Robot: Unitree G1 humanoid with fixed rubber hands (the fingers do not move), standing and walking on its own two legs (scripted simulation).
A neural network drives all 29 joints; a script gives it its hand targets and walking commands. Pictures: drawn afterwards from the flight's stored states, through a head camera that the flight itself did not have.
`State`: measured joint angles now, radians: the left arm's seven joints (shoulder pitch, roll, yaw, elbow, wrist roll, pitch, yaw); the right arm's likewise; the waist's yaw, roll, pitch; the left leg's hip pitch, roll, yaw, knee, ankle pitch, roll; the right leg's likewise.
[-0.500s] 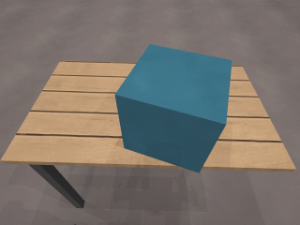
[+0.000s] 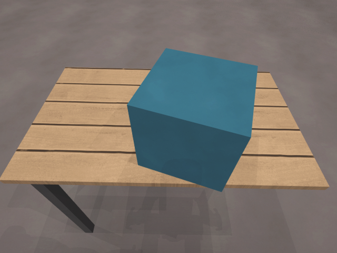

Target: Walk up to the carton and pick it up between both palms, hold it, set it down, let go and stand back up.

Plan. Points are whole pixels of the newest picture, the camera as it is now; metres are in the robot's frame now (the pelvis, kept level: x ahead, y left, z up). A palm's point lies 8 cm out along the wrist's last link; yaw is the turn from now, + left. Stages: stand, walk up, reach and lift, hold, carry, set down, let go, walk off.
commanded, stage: walk up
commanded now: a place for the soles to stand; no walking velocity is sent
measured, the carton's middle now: (193, 119) +0.44 -0.04 +0.06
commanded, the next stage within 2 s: reach and lift in 0.18 s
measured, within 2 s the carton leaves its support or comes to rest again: neither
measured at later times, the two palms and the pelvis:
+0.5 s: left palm (80, 236) +0.17 +0.23 -0.08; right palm out of the picture +0.14 -0.23 -0.08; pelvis -0.01 -0.01 +0.00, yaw -1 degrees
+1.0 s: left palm (65, 217) +0.20 +0.27 -0.05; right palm (264, 240) +0.17 -0.20 -0.04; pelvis +0.04 +0.02 +0.01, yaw -2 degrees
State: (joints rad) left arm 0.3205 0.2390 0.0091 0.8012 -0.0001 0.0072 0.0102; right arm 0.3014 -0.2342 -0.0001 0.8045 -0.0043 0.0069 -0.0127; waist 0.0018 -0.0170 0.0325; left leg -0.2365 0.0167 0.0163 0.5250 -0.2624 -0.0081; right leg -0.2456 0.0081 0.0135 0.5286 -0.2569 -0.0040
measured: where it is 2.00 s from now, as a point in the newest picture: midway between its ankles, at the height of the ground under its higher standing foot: outside the picture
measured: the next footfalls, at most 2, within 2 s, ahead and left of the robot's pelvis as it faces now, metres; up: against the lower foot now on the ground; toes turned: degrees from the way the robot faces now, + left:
none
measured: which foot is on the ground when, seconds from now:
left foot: down 0.00-1.00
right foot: down 0.00-1.00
